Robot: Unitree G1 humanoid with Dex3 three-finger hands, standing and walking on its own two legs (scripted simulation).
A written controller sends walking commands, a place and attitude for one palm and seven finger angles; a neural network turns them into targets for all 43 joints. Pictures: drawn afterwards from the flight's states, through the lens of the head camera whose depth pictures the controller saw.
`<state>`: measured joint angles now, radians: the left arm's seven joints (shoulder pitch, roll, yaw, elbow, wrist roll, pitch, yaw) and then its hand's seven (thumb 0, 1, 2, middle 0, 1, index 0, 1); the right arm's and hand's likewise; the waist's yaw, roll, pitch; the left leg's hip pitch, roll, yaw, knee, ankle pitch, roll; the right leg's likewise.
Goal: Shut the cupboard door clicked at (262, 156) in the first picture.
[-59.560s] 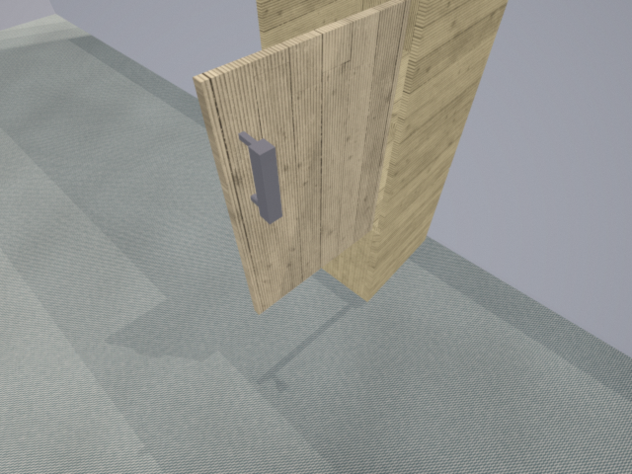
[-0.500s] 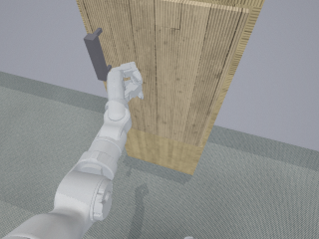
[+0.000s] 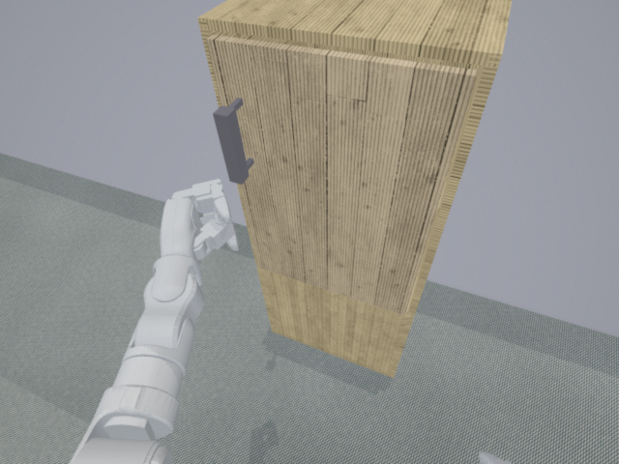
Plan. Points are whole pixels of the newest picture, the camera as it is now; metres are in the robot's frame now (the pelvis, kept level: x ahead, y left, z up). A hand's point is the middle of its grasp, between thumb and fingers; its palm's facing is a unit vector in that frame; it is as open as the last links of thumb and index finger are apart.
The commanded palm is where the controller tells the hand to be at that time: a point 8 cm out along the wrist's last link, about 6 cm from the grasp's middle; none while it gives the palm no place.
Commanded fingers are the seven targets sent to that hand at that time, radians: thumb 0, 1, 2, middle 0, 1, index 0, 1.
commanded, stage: draw the hand back to the body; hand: left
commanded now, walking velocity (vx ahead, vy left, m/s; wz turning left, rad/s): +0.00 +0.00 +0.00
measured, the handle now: (238, 141) +0.62 +0.15 +0.10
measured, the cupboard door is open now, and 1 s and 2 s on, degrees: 0 0 0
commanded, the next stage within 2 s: step back with the hand held close in 1.16 s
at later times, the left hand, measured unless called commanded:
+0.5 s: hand (96, 302) +0.25 +0.23 +0.15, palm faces +0.30 -0.91 -0.27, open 4.0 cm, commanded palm +0.21 +0.27 +0.17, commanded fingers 0.00 0.90 0.90 -0.56 -0.69 -0.56 -0.69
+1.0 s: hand out of the picture +0.19 +0.30 +0.17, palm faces +0.53 -0.76 -0.39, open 7.2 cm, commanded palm +0.14 +0.33 +0.19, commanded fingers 0.00 0.90 0.90 -0.20 -0.30 -0.20 -0.30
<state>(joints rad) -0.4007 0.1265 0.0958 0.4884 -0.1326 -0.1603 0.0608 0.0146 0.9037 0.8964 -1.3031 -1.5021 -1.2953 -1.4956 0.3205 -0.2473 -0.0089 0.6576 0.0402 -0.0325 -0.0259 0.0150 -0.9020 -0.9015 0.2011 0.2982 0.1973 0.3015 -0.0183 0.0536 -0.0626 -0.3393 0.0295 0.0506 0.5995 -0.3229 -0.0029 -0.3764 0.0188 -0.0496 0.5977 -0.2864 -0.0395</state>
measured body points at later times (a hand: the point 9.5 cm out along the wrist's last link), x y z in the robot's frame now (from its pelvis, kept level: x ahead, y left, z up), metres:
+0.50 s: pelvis +0.00 +0.02 +0.02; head -0.02 +0.00 +0.47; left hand +0.23 +0.28 +0.17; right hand +0.20 -0.18 -0.07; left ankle -0.01 +0.12 -0.73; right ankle +0.01 -0.09 -0.73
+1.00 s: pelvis +0.01 +0.03 +0.02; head -0.01 +0.00 +0.46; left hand +0.15 +0.34 +0.19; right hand +0.21 -0.19 -0.07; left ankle -0.01 +0.12 -0.73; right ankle +0.01 -0.09 -0.73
